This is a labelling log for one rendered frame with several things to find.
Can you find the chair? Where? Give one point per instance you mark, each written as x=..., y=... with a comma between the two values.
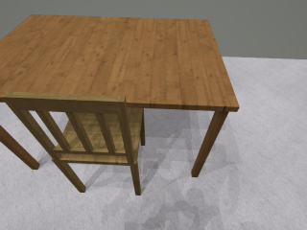
x=101, y=130

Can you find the table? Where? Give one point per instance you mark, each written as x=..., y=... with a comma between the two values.
x=158, y=63

